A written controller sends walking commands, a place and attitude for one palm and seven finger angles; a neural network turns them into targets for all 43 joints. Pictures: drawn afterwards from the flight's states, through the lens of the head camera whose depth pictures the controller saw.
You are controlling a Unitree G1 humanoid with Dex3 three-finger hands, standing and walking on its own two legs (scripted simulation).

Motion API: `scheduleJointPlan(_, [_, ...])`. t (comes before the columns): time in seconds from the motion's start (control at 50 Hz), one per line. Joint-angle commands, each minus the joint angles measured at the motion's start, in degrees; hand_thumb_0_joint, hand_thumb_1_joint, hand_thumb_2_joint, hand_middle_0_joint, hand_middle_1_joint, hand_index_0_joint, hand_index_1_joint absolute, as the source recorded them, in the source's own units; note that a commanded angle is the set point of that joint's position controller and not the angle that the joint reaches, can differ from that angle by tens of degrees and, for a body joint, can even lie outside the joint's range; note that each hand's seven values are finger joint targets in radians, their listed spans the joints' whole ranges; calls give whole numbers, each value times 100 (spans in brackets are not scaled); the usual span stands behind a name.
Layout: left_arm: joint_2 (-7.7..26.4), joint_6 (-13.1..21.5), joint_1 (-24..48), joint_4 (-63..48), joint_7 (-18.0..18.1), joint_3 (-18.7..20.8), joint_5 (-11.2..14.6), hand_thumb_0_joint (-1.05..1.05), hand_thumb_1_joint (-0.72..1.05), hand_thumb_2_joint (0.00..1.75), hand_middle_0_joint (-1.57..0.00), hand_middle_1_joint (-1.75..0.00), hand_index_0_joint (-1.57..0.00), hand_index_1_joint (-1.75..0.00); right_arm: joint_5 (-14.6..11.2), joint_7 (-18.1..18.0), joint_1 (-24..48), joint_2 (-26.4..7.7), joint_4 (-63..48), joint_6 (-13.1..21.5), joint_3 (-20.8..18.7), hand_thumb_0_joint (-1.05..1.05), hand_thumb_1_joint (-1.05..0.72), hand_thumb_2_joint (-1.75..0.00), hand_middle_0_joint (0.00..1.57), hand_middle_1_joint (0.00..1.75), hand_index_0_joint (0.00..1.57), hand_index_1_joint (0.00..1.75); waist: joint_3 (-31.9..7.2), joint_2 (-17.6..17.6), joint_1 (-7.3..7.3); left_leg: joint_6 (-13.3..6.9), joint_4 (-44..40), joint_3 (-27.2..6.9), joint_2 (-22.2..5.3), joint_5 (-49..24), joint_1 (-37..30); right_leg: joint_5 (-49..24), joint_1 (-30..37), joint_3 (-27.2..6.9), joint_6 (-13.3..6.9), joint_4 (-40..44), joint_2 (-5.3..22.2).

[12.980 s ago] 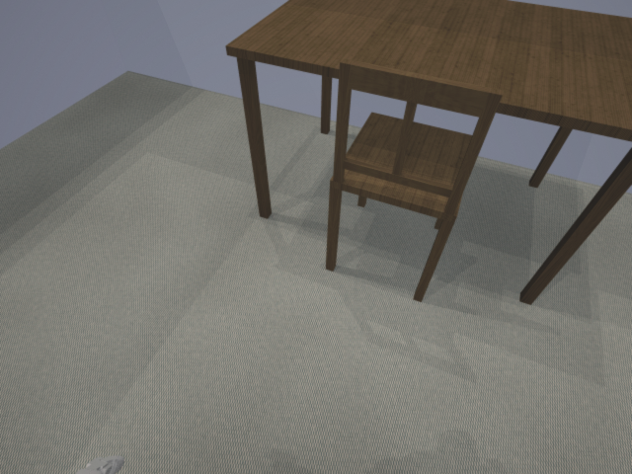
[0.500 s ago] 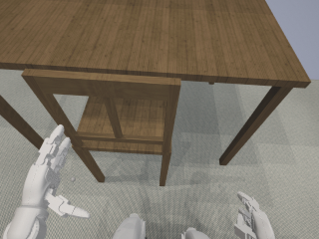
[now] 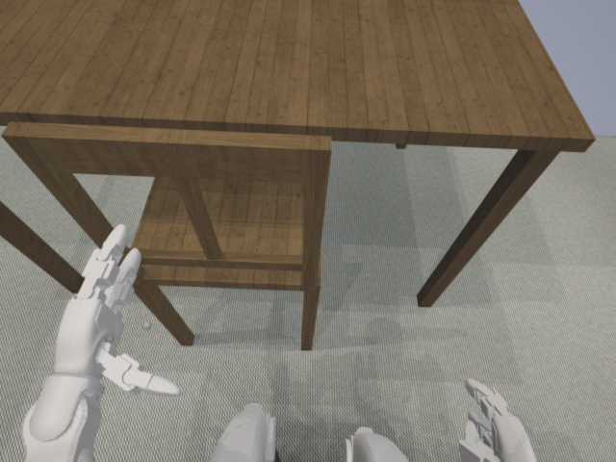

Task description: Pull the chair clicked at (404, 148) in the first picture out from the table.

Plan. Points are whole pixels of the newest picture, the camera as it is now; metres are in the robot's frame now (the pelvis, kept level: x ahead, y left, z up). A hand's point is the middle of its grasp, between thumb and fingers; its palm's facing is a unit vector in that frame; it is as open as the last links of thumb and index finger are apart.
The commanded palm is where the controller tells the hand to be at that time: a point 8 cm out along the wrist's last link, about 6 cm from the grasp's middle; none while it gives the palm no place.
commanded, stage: aim the fingers beside a spindle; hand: left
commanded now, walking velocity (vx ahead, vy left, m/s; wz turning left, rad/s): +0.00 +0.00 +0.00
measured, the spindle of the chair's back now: (201, 220) +0.45 +0.18 -0.01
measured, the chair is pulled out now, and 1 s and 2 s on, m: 0.00 0.00 0.00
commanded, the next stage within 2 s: push the fingers through the gap in 1.48 s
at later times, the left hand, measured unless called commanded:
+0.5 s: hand (175, 313) +0.29 +0.18 +0.02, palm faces +0.00 -1.00 -0.03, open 16.9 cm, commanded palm +0.27 +0.23 +0.02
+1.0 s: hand (194, 303) +0.31 +0.17 +0.00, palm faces +0.00 -1.00 -0.03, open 16.9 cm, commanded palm +0.29 +0.22 +0.00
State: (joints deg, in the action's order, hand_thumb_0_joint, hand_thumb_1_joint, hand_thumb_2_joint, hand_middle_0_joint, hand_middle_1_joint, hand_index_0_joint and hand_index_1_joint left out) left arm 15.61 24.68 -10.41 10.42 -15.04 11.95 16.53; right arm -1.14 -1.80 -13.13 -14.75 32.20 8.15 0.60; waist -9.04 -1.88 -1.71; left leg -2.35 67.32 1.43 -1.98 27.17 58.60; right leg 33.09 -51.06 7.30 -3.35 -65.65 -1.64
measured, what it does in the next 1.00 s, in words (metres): stands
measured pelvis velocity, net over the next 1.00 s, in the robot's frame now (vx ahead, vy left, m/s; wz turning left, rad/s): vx -0.01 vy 0.01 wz -0.02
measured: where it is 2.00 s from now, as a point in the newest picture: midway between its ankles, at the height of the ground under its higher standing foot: outside the picture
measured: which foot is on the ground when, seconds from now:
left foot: down 0.00-1.00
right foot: down 0.00-1.00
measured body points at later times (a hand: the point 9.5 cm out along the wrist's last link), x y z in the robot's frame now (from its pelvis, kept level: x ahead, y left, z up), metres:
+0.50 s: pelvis +0.00 +0.01 -0.01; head +0.10 +0.02 +0.43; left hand +0.29 +0.23 +0.02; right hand +0.16 -0.24 -0.11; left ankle +0.05 +0.09 -0.64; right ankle -0.01 -0.09 -0.64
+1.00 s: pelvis -0.01 +0.01 -0.02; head +0.10 +0.02 +0.41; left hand +0.31 +0.22 +0.00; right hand +0.15 -0.24 -0.13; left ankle +0.05 +0.09 -0.64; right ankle -0.01 -0.09 -0.64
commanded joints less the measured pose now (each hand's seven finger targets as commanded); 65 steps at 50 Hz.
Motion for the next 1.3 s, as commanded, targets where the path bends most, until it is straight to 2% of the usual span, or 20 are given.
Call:
scheduleJointPlan(0.0, [726,376,574,-1100,80,255,25,0,-50,30,-6,-8,-6,-8,-32,-50,73,-797,-783,257,-318,0,-90,-90,20,30,20,30,-1553,-170,-25,-4,-750,-380,58,-1332,-1530,-1612,526,-669,247,1017,50])
scheduleJointPlan(0.02, [831,374,474,-1037,127,421,7,0,-50,30,-6,-8,-6,-8,-34,-45,50,-802,-772,232,-338,0,-90,-90,20,30,20,30,-1642,-82,25,10,-765,-380,52,-1360,-1530,-1639,563,-640,241,985,47])
scheduleJointPlan(0.06, [701,385,598,-1051,170,263,-16,0,-50,30,-6,-8,-6,-8,-27,-27,63,-794,-788,206,-336,0,-90,-90,20,30,20,30,-1636,-15,-20,9,-729,-370,66,-1337,-1482,-1658,540,-650,255,961,56])
scheduleJointPlan(0.14, [713,480,538,-1167,265,298,-61,0,-50,30,-6,-8,-6,-8,-2,0,67,-781,-803,159,-343,0,-90,-90,20,30,20,30,-1821,-175,63,20,-696,-367,63,-1482,-1571,-1780,526,-628,223,845,54])
scheduleJointPlan(0.26, [515,524,931,-1034,416,-11,-198,0,-50,30,-6,-8,-6,-8,18,25,82,-803,-783,64,-347,0,-90,-90,20,30,20,30,-1631,-89,-82,29,-600,-429,43,-1219,-1470,-1465,67,-564,222,744,40])
scheduleJointPlan(0.34, [587,558,1138,-934,506,51,-270,0,-50,30,-6,-8,-6,-8,30,16,73,-808,-771,-2,-344,0,-90,-90,20,30,20,30,-1732,-107,-33,42,-570,-459,44,-1192,-1459,-1392,10,-553,192,667,33])
scheduleJointPlan(0.36, [405,564,1249,-990,499,-174,-285,0,-50,30,-6,-8,-6,-8,33,24,114,-787,-781,-11,-330,0,-90,-90,20,30,20,30,-1773,-194,-83,35,-554,-459,50,-1223,-1534,-1417,-46,-552,198,664,42])
scheduleJointPlan(0.4, [604,565,1230,-958,547,22,-300,0,-50,30,-6,-8,-6,-8,34,24,74,-809,-762,-40,-342,0,-90,-90,20,30,20,30,-1921,-116,-18,35,-522,-470,43,-1304,-1515,-1473,36,-566,186,622,23])
scheduleJointPlan(0.44, [416,575,1170,-1096,571,-184,-333,0,-50,30,-6,-8,-6,-8,39,53,99,-780,-804,-64,-340,0,-90,-90,20,30,20,30,-2076,-333,22,66,-547,-497,31,-1473,-1752,-1554,-34,-528,176,565,40])
scheduleJointPlan(0.52, [328,495,1334,-740,679,-271,-402,0,-50,30,-6,-8,-6,-8,44,76,86,-796,-766,-164,-332,0,-90,-90,20,30,20,30,-1854,38,-86,44,-482,-508,32,-1226,-1425,-1411,-133,-527,200,558,22])
scheduleJointPlan(0.6, [471,524,1623,-578,782,-130,-472,0,-50,30,-6,-8,-6,-8,53,80,98,-809,-757,-251,-326,0,-90,-90,20,30,20,30,-1817,18,-72,47,-428,-507,38,-1080,-1272,-1274,-219,-535,180,499,10])
scheduleJointPlan(0.62, [298,563,1774,-672,779,-322,-489,0,-50,30,-6,-8,-6,-8,57,92,120,-776,-779,-255,-325,0,-90,-90,20,30,20,30,-1922,-85,-77,48,-401,-492,53,-1162,-1365,-1350,-226,-554,180,476,26])
scheduleJointPlan(0.66, [316,613,1631,-719,799,-286,-468,0,-50,30,-6,-8,-6,-8,61,103,115,-772,-801,-274,-334,0,-90,-90,20,30,20,30,-2066,-183,-12,68,-405,-493,50,-1279,-1493,-1420,-190,-555,165,467,28])
scheduleJointPlan(0.72, [311,630,1846,-616,819,-336,-509,0,-50,30,-6,-8,-6,-8,69,110,84,-786,-736,-306,-333,0,-90,-90,20,30,20,30,-2092,-110,-93,60,-329,-514,29,-1307,-1456,-1449,-296,-552,179,414,17])
scheduleJointPlan(0.86, [219,627,1864,-372,862,-388,-521,0,-50,30,-6,-8,-6,-8,62,137,107,-780,-729,-387,-349,0,-90,-90,20,30,20,30,-2072,-80,-67,68,-276,-484,47,-1239,-1319,-1432,-338,-568,176,379,28])
scheduleJointPlan(1.0, [534,712,1767,-532,894,-26,-452,0,-50,30,-6,-8,-6,-8,57,131,105,-771,-761,-434,-346,0,-90,-90,20,30,20,30,-2276,-42,41,48,-278,-438,70,-1338,-1243,-1582,-14,-638,175,381,11])
scheduleJointPlan(1.08, [215,695,1850,-526,787,-403,-441,0,-50,30,-6,-8,-6,-8,38,125,116,-761,-723,-424,-346,0,-90,-90,20,30,20,30,-2075,-41,-110,45,-282,-455,51,-1215,-1306,-1462,-233,-608,200,436,24])
scheduleJointPlan(1.16, [333,660,1779,-281,735,-263,-420,0,-50,30,-6,-8,-6,-8,29,90,98,-795,-689,-413,-349,0,-90,-90,20,30,20,30,-1901,110,-93,39,-252,-455,61,-1051,-1071,-1339,-249,-622,196,444,24])
scheduleJointPlan(1.18, [219,671,1929,-358,724,-405,-423,0,-50,30,-6,-8,-6,-8,35,87,143,-783,-700,-406,-343,0,-90,-90,20,30,20,30,-1934,42,-140,26,-225,-446,67,-1031,-1099,-1322,-303,-631,205,446,33])
scheduleJointPlan(1.28, [383,736,2027,-609,792,-241,-428,0,-50,30,-6,-8,-6,-8,50,96,134,-772,-717,-388,-349,0,-90,-90,20,30,20,30,-2185,-171,-47,47,-245,-475,55,-1231,-1345,-1416,-294,-604,181,379,30])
